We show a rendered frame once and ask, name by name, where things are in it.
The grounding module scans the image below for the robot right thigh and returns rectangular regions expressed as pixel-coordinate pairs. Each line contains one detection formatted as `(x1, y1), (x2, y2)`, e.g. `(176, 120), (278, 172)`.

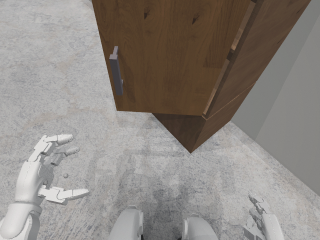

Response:
(182, 216), (219, 240)

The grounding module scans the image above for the robot left forearm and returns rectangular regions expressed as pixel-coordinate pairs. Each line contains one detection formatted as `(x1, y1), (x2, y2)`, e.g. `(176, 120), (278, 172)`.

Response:
(0, 201), (43, 240)

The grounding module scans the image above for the robot thigh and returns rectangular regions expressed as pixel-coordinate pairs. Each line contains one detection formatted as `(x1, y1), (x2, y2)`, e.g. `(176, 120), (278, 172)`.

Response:
(107, 208), (144, 240)
(182, 216), (219, 240)

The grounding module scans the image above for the cupboard door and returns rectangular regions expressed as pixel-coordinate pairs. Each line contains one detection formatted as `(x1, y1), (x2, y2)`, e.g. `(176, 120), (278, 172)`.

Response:
(91, 0), (251, 116)

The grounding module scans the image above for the handle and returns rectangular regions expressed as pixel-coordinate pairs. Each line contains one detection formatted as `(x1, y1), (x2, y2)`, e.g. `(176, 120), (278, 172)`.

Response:
(109, 46), (124, 96)

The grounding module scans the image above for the robot right hand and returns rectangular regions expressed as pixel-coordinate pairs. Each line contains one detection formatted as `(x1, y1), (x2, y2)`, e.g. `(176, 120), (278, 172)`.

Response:
(243, 192), (285, 240)

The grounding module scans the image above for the robot left thigh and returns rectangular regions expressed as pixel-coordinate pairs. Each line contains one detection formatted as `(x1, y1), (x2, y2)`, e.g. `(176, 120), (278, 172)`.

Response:
(107, 208), (144, 240)

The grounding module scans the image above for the robot left hand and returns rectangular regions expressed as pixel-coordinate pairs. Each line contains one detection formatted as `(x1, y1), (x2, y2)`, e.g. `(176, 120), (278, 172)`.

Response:
(14, 134), (90, 206)

